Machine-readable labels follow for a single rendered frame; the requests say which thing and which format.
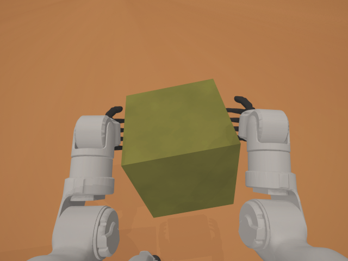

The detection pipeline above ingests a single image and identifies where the left robot shin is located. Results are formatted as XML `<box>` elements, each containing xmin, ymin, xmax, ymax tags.
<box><xmin>139</xmin><ymin>251</ymin><xmax>154</xmax><ymax>258</ymax></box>

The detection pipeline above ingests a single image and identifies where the robot right upper arm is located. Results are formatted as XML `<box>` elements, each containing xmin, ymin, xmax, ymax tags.
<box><xmin>239</xmin><ymin>198</ymin><xmax>348</xmax><ymax>261</ymax></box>

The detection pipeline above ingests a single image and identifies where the robot right forearm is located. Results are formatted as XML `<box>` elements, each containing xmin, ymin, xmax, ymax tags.
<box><xmin>238</xmin><ymin>109</ymin><xmax>307</xmax><ymax>228</ymax></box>

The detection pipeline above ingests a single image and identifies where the robot left upper arm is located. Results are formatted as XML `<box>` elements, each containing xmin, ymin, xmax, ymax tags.
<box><xmin>27</xmin><ymin>206</ymin><xmax>120</xmax><ymax>261</ymax></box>

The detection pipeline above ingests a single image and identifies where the right robot hand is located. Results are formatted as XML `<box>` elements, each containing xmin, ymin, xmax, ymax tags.
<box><xmin>226</xmin><ymin>96</ymin><xmax>255</xmax><ymax>141</ymax></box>

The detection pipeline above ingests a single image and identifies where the carton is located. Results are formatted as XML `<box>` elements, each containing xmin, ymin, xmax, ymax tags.
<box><xmin>121</xmin><ymin>79</ymin><xmax>241</xmax><ymax>218</ymax></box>

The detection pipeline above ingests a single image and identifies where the left robot hand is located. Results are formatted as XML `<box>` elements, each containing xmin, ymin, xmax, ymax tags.
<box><xmin>105</xmin><ymin>106</ymin><xmax>125</xmax><ymax>150</ymax></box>

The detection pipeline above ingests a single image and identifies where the robot left forearm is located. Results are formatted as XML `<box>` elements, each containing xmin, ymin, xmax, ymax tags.
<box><xmin>52</xmin><ymin>115</ymin><xmax>121</xmax><ymax>249</ymax></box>

